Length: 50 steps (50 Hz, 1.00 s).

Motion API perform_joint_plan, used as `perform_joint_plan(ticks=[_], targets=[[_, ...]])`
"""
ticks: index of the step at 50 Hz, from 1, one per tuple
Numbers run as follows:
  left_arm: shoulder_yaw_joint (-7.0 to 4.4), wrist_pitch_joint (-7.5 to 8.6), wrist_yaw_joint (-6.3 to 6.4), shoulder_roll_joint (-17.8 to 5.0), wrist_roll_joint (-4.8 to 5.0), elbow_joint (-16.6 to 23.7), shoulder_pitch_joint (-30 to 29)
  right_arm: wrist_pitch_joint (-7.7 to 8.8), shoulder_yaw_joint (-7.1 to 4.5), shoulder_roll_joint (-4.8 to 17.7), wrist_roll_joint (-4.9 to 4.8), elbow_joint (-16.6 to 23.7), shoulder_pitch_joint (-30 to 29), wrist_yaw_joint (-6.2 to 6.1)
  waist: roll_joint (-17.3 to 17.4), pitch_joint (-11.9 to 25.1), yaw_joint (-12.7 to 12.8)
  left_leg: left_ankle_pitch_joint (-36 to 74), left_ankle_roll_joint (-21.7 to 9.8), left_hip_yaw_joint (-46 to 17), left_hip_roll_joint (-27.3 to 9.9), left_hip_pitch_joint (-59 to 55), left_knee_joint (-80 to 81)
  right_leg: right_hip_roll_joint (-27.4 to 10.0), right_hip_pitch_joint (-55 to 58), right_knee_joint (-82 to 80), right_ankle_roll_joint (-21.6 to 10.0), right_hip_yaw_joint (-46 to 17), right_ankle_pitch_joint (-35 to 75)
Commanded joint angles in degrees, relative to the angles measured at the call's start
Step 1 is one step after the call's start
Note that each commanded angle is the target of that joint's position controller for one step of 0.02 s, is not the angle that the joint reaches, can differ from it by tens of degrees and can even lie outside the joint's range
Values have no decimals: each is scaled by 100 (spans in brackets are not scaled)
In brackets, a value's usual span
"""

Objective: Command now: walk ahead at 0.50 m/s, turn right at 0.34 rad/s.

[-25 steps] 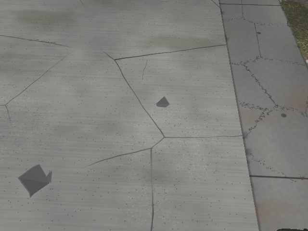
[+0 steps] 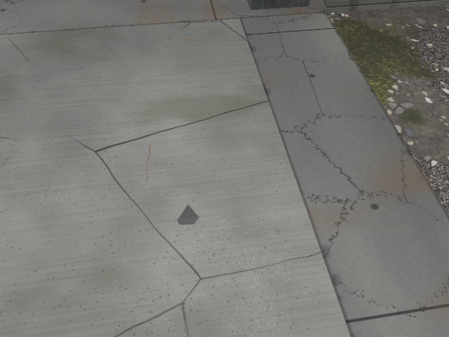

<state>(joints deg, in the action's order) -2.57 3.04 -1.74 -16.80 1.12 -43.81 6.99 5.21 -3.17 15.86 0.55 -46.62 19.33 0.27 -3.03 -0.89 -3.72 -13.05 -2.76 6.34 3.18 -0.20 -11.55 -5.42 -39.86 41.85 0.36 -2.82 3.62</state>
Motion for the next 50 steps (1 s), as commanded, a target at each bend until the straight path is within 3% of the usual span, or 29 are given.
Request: perform_joint_plan(ticks=[1, 4, 6, 7, 8, 9, 10, 11, 12, 13, 14, 15, 17, 21, 23, 25, 28, 31, 32, 33, 34, 35, 36, 37, 38, 39, 41, 44, 50], targets=[[-7, 79, -95, -211, 5, 562, -673, 52, -235, 945, -47, 194, -40, -54, 487, -407, -84, 1521, -715, -267, -1685, 167, 497, 54, 72, -526, -117, 108, 338], [-13, 83, -211, -248, -3, 784, -912, -81, -269, 1005, -98, 63, 67, -83, 511, -451, -102, 2210, -594, -110, -1875, -526, 83, 153, -122, -777, -321, 304, -318], [-82, 69, -259, -387, -17, 862, -722, -175, -311, 1155, -111, 86, -45, -139, 713, -187, 96, 4094, -446, 77, -1878, -756, -597, 446, 368, -783, -518, 657, -956], [-167, 45, -253, -533, -22, 816, -327, -230, -334, 1235, -111, 112, -89, -180, 839, 125, 328, 5129, -360, 181, -1834, -785, -1237, 672, 931, -739, -638, 840, -1234], [-317, 30, -215, -771, -9, 631, 495, -289, -326, 1243, -113, 148, -174, -223, 785, 577, 796, 5554, -206, 364, -1652, -485, -2341, 930, 2044, -976, -817, 938, -1091], [-504, -10, -118, -1177, 11, 431, 1466, -273, -267, 1138, -57, 245, -110, -272, 428, 1132, 1223, 4404, 13, 377, -1447, 758, -3905, 578, 3831, -1044, -1110, 143, -897], [-620, -21, -53, -1790, 46, 434, 1618, -113, -4, 317, 121, 525, 477, -165, -1110, 1697, 684, -701, 441, 138, -287, 3460, -6093, -946, 5986, -1365, -2178, -3008, -1647], [-499, 18, -48, -1404, 42, 549, 1760, 129, -16, 631, -24, 541, 78, -61, -704, 2471, 1003, -1990, 424, -1159, 13, 4256, -6955, -1383, 6559, -2271, -2506, -4656, -2245], [-421, 50, -32, -1124, -13, 519, 1590, 266, -100, 927, -246, 721, -468, 14, -411, 1698, 1115, -1545, 302, -1335, -342, 4735, -6928, -1213, 6115, -2397, -2173, -3775, -1981], [-389, 75, -13, -991, -6, 561, 1293, 342, -54, 860, -235, 803, -718, 3, 65, 1129, 935, -1077, 223, -1260, -590, 4639, -6463, -947, 5273, -2394, -1969, -3031, -1499], [-346, 79, -3, -850, -21, 631, 926, 355, -74, 841, -101, 799, -824, -42, 351, 698, 686, -824, 248, -1203, -768, 4357, -5915, -738, 4414, -2458, -1836, -2514, -856], [-289, 87, 17, -694, -83, 729, 701, 299, -123, 903, -21, 791, -763, -63, 266, 566, 479, -658, 280, -1227, -895, 3924, -5612, -579, 3831, -2585, -1794, -2177, -328], [-296, 90, 49, -696, -84, 806, 578, 162, -125, 797, 29, 805, -597, -62, 134, 444, 283, -562, 426, -1166, -927, 3591, -5171, -447, 3240, -2800, -1853, -1943, 102], [-310, 102, 176, -809, -49, 646, 784, 47, 9, 451, 49, 876, -1036, -53, 39, 175, 417, 684, 672, -889, -892, 3402, -3702, -129, 2581, -2968, -1609, -1036, 471], [-302, 82, 200, -817, -32, 548, 969, 86, 62, 344, 26, 936, -1473, -6, -51, 122, 638, 1651, 651, -803, -731, 3046, -2789, 67, 2452, -2935, -1372, -757, 102], [-300, 76, 196, -865, -27, 434, 1220, 126, 68, 369, -47, 1006, -1822, 50, -105, 64, 829, 2175, 607, -779, -606, 2866, -2304, -46, 2554, -2956, -1314, -875, -390], [-302, 49, 185, -885, 0, 283, 1453, 173, 19, 529, -85, 1138, -2153, 114, -121, -78, 924, 1855, 413, -884, -576, 3141, -1856, -365, 3237, -2666, -1277, -1202, -493], [-330, -19, 210, -941, -23, 193, 1490, 214, -46, 666, -82, 1149, -1982, 152, -259, -84, 751, 1119, 146, -840, -502, 3031, -1634, -631, 3823, -2278, -1152, -1452, 138], [-327, -42, 215, -940, -20, 206, 1380, 228, -98, 744, -75, 1063, -1626, 142, -291, 65, 518, 1010, 16, -701, -385, 2532, -1459, -528, 3857, -1912, -1058, -1361, 881], [-276, -54, 214, -816, -44, 233, 1329, 241, -203, 935, -47, 878, -950, 113, -193, 544, 186, 1172, -185, -678, -403, 1510, -1421, -222, 3713, -1104, -912, -1113, 1534], [-171, -59, 241, -606, -156, 391, 1238, 246, -278, 1259, 54, 761, -47, 88, 226, 1384, -196, 1869, -596, -1561, -1235, 64, -1667, 161, 3013, 420, -651, -741, 848], [-64, 22, 239, -226, -93, 412, 2045, 170, -400, 1664, 84, 572, 391, 118, 1833, 2099, 69, 1706, -1608, -3898, -2374, -1872, -1416, 1104, 915, 2562, -114, -210, -2155], [-94, 74, 225, -562, -125, 371, 1942, 137, -260, 1154, -98, 560, 410, 164, 1725, 2046, -18, 1679, -1632, -4695, -2477, -1923, -904, 1014, 230, 3125, -32, -557, -3777], [-181, 87, 209, -849, -60, 474, 1404, 102, -170, 909, -130, 666, -61, 158, 1182, 1302, -19, 2081, -1416, -3895, -2292, -1282, -957, 711, -21, 3363, 8, -522, -3476], [-167, 91, 221, -819, -91, 559, 1005, 50, -120, 782, -85, 764, -430, 151, 646, 897, 61, 2931, -1276, -3216, -2030, -584, -983, 504, 67, 3203, 60, -319, -3172], [-177, 90, 230, -768, -183, 652, 755, 14, -87, 697, -83, 774, -640, 152, 418, 555, 169, 3741, -1239, -2792, -1832, 24, -942, 367, 149, 2813, 117, -221, -2999], [-155, 26, 256, -547, -205, 714, 811, -18, -80, 695, -35, 750, -785, 121, 678, 526, 438, 4368, -1158, -2368, -1485, 626, -800, 258, 711, 2085, 215, -192, -2763], [-107, -89, 341, -379, -167, 694, 864, -129, -229, 1077, -46, 703, -822, 35, 874, 699, 543, 4672, -1250, -2107, -1385, 1039, -746, 451, 1108, 1169, 404, -31, -2571], [-139, -237, 368, -413, -139, 843, 93, -432, -302, 1130, -187, 639, -702, -139, 932, 713, 342, 2670, -931, -2303, -1135, 1450, -829, 700, 1599, -10, 460, -183, -1523]])
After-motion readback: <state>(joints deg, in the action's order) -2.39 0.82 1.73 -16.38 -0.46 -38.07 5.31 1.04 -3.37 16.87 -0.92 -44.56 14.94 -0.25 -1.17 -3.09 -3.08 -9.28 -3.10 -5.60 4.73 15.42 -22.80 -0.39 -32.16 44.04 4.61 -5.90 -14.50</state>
